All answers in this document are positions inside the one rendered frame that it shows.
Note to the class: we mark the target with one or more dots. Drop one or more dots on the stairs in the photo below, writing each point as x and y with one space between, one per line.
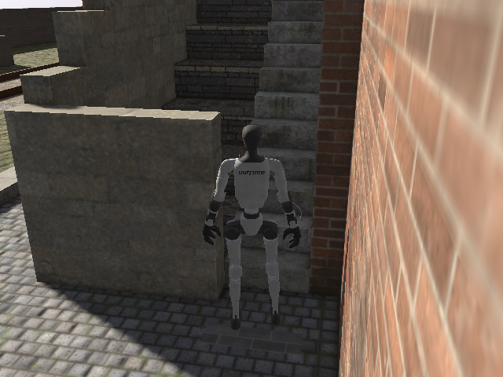
286 111

